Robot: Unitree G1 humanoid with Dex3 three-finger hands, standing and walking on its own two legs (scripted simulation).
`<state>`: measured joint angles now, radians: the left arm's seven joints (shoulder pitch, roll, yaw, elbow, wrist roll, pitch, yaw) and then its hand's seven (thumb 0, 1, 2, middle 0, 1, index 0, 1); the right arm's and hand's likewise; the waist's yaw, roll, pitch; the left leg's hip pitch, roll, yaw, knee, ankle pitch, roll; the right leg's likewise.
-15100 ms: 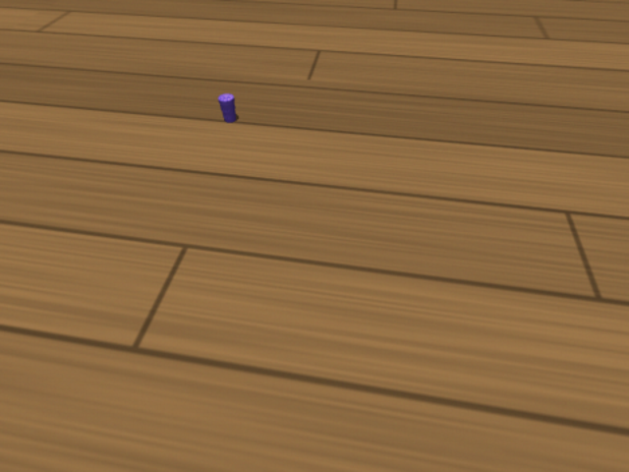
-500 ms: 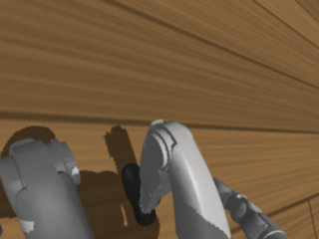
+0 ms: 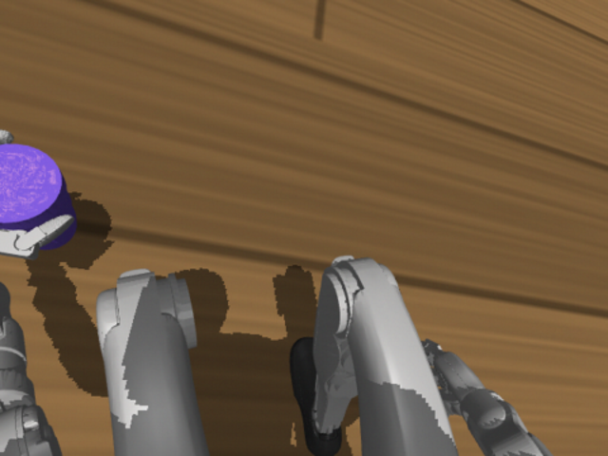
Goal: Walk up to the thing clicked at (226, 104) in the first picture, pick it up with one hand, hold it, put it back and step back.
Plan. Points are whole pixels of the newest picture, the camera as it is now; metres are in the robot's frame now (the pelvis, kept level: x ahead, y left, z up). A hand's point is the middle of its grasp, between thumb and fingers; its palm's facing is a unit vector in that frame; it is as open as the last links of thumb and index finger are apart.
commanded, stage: settle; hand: left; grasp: from the side
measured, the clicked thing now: (32, 207) +0.40 +0.32 -0.12
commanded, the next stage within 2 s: lift in 1.10 s
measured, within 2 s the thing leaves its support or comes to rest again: neither
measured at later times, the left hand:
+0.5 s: hand (8, 158) +0.42 +0.31 -0.02, palm faces +0.35 -0.93 -0.06, open 11.6 cm
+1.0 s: hand out of the picture +0.42 +0.31 +0.01, palm faces +0.37 -0.93 -0.06, open 11.7 cm
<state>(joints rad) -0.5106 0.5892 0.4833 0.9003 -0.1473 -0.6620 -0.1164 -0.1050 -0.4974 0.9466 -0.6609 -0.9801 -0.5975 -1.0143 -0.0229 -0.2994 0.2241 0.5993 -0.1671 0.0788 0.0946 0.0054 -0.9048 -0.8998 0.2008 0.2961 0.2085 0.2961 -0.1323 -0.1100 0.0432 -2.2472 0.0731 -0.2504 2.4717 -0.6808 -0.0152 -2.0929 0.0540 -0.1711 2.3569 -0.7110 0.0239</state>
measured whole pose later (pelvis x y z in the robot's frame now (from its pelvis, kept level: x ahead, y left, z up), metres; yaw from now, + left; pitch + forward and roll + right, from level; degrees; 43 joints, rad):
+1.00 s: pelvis +0.01 -0.01 +0.05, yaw +5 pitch +32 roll -6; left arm -0.60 0.47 0.51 0.87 -0.12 -0.56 -0.16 -0.11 -0.54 1.00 -0.67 -1.00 -0.60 -1.03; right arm 0.07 -0.27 0.06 0.70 -0.09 0.04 0.05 0.01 -0.92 -0.91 0.20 0.30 0.21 0.30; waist -0.11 -0.02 -0.08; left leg -2.18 0.08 -0.14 2.27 -0.67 -0.02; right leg -2.08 0.03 -0.09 2.24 -0.73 0.00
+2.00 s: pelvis +0.02 -0.01 +0.18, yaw +8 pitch +32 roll -4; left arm -0.31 0.30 0.34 0.44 -0.17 -0.36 -0.10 -0.11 -0.56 1.01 -0.68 -0.99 -0.62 -1.02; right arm 0.10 -0.24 0.00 0.63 0.01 -0.02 -0.01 0.01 -0.94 -0.90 0.20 0.30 0.21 0.30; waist -0.04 0.01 -0.16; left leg -1.77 0.08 -0.07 1.84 -0.63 -0.02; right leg -1.69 0.01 -0.06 1.82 -0.69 0.00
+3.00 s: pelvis +0.08 +0.01 +0.38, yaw +12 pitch +13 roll -2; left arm -0.14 0.20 0.15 0.44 -0.14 -0.34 0.01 -0.10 -0.58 1.03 -0.69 -0.98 -0.63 -1.01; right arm 0.22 -0.21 0.03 0.66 -0.01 -0.04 -0.04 0.01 -0.93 -0.90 0.20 0.30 0.21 0.30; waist -0.03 0.02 -0.08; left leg -0.83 0.06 -0.02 1.06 -0.46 -0.01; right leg -0.75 0.00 -0.05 1.01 -0.49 0.01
